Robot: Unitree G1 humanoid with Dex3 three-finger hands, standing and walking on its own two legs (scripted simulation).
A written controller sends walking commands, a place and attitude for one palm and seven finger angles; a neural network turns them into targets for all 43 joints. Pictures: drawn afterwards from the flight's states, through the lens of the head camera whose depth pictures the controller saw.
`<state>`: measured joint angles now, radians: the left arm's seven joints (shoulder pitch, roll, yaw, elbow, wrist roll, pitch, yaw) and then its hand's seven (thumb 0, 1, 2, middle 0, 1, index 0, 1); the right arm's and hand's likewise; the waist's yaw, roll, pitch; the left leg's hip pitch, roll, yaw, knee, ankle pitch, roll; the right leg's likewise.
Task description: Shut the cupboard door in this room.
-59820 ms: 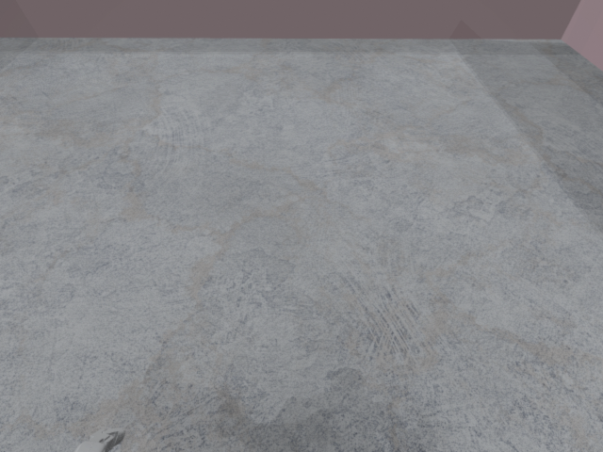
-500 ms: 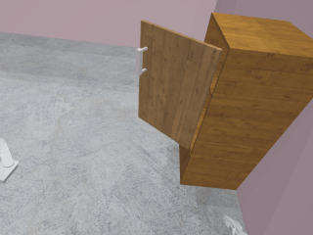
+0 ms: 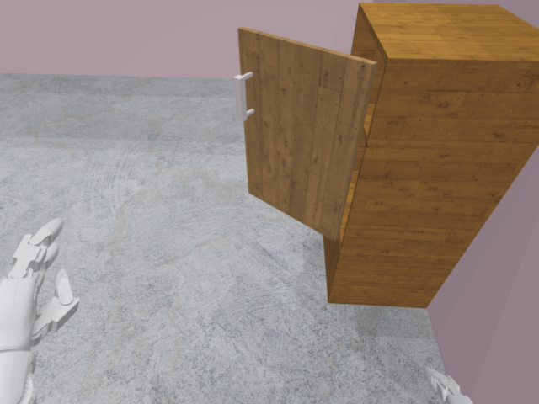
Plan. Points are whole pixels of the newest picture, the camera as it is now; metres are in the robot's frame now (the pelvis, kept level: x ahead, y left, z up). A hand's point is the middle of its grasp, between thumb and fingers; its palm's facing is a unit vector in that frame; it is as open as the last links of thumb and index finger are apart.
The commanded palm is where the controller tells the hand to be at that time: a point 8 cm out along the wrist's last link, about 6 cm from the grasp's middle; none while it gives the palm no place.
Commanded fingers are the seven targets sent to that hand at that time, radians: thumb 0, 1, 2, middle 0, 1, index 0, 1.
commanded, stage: let the arm hang, fingers relaxed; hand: left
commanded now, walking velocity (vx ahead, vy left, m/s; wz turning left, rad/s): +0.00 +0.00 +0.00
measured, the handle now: (245, 96) +0.91 +0.13 +0.04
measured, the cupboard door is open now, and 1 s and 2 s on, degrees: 55 55 55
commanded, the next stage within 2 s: look to check the result in 1.04 s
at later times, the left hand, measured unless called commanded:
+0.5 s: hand out of the picture -0.08 +0.20 -0.16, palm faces +0.03 -0.97 -0.24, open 7.2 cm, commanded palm none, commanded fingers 0.00 0.90 0.90 -0.20 -0.30 -0.20 -0.30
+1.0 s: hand out of the picture -0.01 +0.14 -0.17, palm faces +0.01 -0.99 -0.13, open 7.3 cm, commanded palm none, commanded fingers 0.00 0.90 0.90 -0.20 -0.30 -0.20 -0.30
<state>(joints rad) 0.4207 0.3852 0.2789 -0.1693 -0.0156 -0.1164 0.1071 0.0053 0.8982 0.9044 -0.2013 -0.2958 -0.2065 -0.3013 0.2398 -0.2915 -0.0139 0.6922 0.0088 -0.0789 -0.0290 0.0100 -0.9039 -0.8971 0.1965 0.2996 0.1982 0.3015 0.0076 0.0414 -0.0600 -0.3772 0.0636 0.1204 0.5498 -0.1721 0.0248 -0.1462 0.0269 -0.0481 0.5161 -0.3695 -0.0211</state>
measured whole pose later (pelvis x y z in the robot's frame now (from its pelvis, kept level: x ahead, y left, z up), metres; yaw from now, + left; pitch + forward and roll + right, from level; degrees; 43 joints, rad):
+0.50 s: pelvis -0.01 +0.02 +0.01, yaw +0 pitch +0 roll +0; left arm 0.43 0.19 0.01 1.07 0.02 0.03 0.02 0.00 0.94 0.90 -0.20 -0.29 -0.20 -0.30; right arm 0.30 -0.20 -0.02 1.04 -0.02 0.04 -0.02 0.01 -0.91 -0.90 0.20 0.30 0.20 0.30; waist 0.01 0.02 0.03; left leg -0.33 0.01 0.12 0.42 -0.09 0.05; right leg -0.13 -0.01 -0.04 0.46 -0.32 0.00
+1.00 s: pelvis +0.01 +0.00 +0.01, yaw -1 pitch -1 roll +0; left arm 0.33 0.09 -0.01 1.13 0.01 -0.01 0.04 0.00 0.91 0.90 -0.20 -0.29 -0.20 -0.30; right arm 0.32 -0.11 -0.01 1.15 -0.02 0.02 -0.03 0.00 -0.91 -0.90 0.20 0.30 0.20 0.30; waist -0.02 0.00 0.01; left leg -0.27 0.03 0.13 0.42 -0.13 0.02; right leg -0.06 0.01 -0.03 0.41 -0.33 -0.02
